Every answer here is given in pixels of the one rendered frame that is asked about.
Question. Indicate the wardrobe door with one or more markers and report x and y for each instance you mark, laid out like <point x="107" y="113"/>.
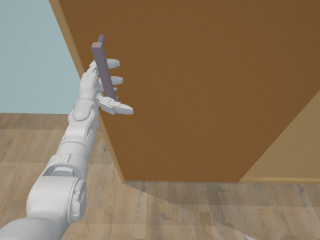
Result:
<point x="296" y="152"/>
<point x="212" y="83"/>

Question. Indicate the robot left hand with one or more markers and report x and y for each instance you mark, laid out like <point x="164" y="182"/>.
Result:
<point x="91" y="85"/>

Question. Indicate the left robot upper arm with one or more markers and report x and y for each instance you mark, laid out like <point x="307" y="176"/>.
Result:
<point x="55" y="203"/>

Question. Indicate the robot left forearm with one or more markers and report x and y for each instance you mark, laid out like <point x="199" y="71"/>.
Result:
<point x="75" y="148"/>

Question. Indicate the handle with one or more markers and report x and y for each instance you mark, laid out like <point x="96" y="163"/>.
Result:
<point x="103" y="69"/>

